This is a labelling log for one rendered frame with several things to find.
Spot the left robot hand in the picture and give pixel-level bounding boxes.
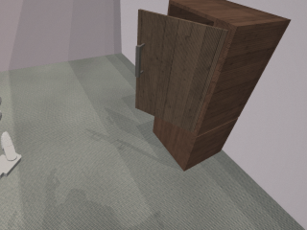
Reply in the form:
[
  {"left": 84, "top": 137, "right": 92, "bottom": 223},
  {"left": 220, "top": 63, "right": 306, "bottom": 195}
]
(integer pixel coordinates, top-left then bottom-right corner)
[{"left": 0, "top": 97, "right": 22, "bottom": 179}]

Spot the handle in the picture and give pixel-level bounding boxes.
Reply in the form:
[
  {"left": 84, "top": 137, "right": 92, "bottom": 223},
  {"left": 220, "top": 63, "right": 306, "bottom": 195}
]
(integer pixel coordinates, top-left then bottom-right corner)
[{"left": 135, "top": 43, "right": 146, "bottom": 78}]

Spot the cupboard door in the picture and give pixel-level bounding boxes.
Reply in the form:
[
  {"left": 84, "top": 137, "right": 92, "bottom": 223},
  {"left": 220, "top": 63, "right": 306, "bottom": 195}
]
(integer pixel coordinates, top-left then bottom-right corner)
[{"left": 135, "top": 9, "right": 228, "bottom": 133}]

